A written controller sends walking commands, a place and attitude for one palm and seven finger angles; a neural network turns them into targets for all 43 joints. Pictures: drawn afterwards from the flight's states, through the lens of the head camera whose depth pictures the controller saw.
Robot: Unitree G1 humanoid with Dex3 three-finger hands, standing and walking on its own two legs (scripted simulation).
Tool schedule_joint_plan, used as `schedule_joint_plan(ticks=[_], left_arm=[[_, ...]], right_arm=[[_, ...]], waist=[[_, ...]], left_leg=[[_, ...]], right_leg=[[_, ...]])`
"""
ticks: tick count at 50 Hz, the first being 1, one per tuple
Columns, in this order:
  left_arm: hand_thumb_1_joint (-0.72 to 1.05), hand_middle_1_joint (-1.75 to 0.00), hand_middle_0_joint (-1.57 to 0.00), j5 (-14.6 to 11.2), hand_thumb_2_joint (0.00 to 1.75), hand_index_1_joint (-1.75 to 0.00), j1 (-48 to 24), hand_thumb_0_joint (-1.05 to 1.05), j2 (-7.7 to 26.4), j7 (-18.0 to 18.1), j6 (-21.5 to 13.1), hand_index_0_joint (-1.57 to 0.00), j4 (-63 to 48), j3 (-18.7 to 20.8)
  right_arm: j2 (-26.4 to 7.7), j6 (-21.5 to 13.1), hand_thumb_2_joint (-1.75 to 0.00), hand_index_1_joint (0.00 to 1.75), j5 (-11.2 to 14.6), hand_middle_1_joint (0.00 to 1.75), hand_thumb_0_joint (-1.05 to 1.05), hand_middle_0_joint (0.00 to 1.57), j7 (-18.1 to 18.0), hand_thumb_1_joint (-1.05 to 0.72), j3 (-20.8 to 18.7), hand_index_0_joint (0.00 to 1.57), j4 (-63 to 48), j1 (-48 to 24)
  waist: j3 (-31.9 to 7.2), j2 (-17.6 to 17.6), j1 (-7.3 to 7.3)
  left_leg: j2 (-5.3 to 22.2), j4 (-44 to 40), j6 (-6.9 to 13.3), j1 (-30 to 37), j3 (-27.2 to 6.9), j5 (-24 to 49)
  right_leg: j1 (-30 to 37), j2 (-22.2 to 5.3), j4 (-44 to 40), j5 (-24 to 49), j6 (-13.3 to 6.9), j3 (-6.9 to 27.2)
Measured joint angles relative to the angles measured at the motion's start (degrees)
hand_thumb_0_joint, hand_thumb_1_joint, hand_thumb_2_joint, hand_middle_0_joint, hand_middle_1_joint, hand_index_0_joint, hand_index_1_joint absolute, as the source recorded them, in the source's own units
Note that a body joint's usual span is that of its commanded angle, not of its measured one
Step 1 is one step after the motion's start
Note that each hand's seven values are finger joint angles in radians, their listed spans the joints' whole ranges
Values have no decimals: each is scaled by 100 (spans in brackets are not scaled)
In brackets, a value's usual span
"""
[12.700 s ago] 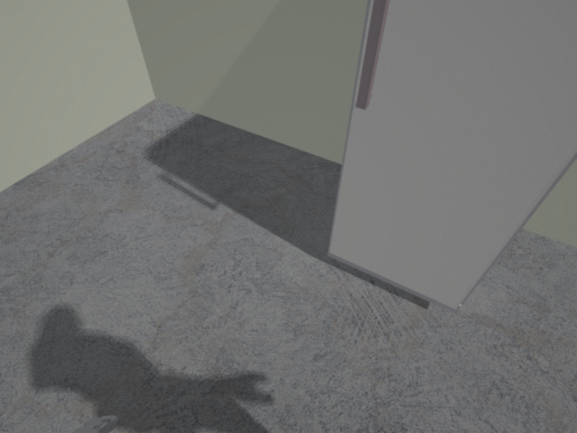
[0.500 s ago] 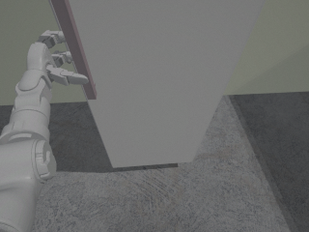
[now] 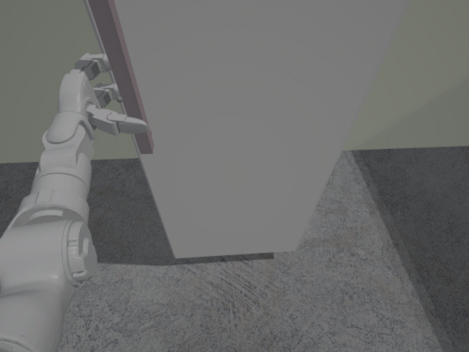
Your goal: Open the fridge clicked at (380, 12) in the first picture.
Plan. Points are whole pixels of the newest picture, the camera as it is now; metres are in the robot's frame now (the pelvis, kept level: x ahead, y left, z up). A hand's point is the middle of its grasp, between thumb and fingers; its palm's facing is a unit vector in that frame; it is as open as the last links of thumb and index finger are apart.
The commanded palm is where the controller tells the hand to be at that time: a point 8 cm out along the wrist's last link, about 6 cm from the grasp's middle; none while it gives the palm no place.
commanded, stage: slide the fingers in behind the handle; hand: left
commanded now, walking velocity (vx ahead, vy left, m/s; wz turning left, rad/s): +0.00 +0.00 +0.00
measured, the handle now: (116, 35) +0.54 +0.17 +0.26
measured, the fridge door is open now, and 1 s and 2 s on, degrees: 0 0 0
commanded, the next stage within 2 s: grip the handle and tug to test in 1.30 s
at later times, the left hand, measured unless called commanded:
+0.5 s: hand (125, 100) +0.49 +0.17 +0.18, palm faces +0.03 -1.00 +0.02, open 14.0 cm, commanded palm +0.46 +0.22 +0.18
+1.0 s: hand (134, 99) +0.49 +0.15 +0.18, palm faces +0.04 -1.00 +0.01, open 13.8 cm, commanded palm +0.46 +0.20 +0.18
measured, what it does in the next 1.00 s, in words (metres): stands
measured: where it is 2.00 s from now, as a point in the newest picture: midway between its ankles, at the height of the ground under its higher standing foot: outside the picture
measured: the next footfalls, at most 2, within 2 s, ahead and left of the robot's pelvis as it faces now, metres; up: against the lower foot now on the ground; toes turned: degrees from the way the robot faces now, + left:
none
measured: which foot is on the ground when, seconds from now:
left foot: down 0.00-1.00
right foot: down 0.00-1.00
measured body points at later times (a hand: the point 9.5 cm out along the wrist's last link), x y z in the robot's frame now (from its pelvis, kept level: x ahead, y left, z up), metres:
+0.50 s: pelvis +0.01 -0.01 +0.00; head +0.04 -0.01 +0.45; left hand +0.48 +0.22 +0.18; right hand +0.05 -0.28 -0.11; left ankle +0.02 +0.11 -0.73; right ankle -0.02 -0.13 -0.73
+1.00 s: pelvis +0.00 +0.00 +0.00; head +0.04 +0.00 +0.45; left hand +0.48 +0.21 +0.18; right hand +0.04 -0.26 -0.12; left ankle +0.02 +0.11 -0.73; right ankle -0.02 -0.13 -0.72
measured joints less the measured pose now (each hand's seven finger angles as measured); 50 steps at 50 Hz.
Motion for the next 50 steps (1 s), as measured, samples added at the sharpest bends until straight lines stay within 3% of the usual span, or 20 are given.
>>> schedule_joint_plan(ticks=[25, 50], left_arm=[[-50, -120, -30, -119, 30, -120, 217, -1, -137, 17, 111, -30, -301, -111], [-50, -122, -32, -14, 30, -122, 5, -1, -383, 416, 17, -32, -199, -266]], right_arm=[[16, 147, -89, 30, 37, 30, 1, 21, -23, -90, -24, 20, 17, -38], [84, 29, -89, 30, -24, 30, 1, 21, 39, -90, -27, 20, 109, -37]], waist=[[-6, 1, 59], [19, 6, 46]], left_leg=[[28, -53, -54, 141, -48, -45], [-20, -14, -9, 30, -32, -7]], right_leg=[[156, 38, -61, -57, -48, -41], [38, -11, -6, -22, -5, -20]])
